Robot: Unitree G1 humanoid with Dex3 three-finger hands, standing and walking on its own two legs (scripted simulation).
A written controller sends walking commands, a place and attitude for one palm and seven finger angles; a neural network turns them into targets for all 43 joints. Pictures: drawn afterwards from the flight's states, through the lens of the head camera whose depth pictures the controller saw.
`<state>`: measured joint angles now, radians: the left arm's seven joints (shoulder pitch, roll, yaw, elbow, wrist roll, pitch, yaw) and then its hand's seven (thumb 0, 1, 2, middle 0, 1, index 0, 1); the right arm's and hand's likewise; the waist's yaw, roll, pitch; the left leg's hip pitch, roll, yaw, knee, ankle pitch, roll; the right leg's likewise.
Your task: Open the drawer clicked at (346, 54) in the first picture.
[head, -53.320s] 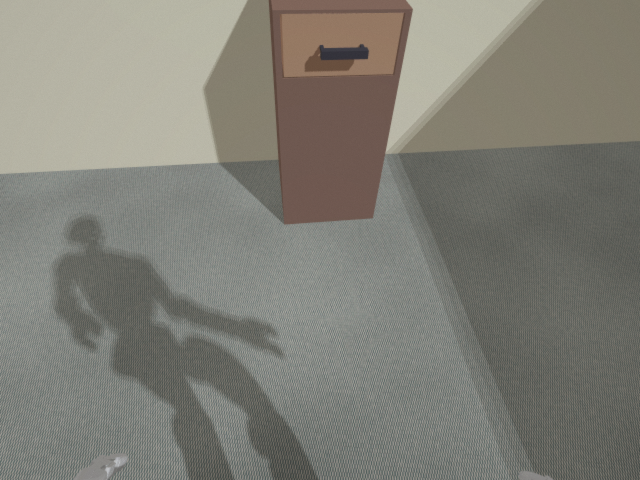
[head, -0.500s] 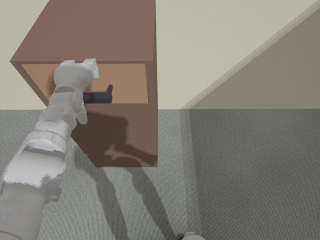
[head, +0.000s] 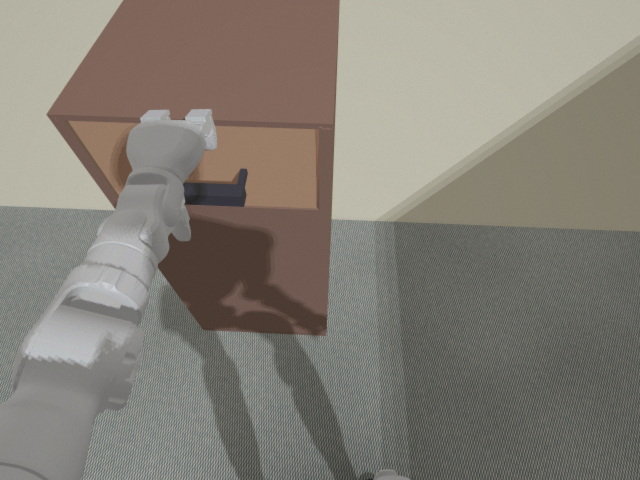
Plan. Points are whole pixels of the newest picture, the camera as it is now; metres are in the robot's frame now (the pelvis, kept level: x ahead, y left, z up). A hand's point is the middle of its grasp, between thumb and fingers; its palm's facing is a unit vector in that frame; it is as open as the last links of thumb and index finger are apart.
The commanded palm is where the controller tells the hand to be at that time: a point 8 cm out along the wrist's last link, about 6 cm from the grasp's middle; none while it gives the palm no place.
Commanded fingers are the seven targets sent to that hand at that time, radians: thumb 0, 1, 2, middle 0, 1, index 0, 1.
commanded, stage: move the hooked fingers above the handle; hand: left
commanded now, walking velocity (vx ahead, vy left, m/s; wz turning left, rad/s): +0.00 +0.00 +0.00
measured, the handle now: (202, 183) +0.54 +0.17 +0.01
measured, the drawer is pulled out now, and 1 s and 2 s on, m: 0.00 0.00 0.00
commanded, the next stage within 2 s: lift the fingers back up to retry in 1.44 s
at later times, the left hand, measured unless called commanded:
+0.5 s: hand (178, 181) +0.49 +0.18 +0.06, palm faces +0.02 -0.01 -1.00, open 13.7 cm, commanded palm +0.47 +0.18 +0.12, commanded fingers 0.00 -0.50 0.30 -0.30 -1.20 -0.30 -1.20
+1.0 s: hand (170, 191) +0.48 +0.19 +0.06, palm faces -0.04 +0.03 -1.00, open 13.8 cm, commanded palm +0.46 +0.17 +0.13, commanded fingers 0.00 -0.50 0.30 -0.30 -1.20 -0.30 -1.20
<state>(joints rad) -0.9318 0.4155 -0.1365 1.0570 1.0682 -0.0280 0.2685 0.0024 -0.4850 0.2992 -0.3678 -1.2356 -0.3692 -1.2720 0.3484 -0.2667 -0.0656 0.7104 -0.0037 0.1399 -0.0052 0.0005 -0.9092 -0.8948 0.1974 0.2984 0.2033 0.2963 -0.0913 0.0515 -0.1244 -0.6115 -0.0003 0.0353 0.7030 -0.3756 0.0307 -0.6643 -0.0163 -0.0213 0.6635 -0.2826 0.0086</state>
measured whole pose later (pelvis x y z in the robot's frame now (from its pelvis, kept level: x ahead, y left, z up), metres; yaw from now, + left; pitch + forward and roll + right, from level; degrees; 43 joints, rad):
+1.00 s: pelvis +0.00 -0.01 +0.00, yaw +0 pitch +15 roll +0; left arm -0.84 0.44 -0.12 0.99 1.08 -0.04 0.24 0.00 -0.49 0.30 -0.32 -1.20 -0.31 -1.20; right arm 0.30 -0.25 -0.07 0.68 0.00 0.12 -0.01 0.00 -0.91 -0.89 0.20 0.30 0.20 0.30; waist -0.06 0.06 -0.10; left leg -0.56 0.00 0.04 0.66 -0.36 0.02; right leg -0.63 -0.01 -0.02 0.65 -0.28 0.00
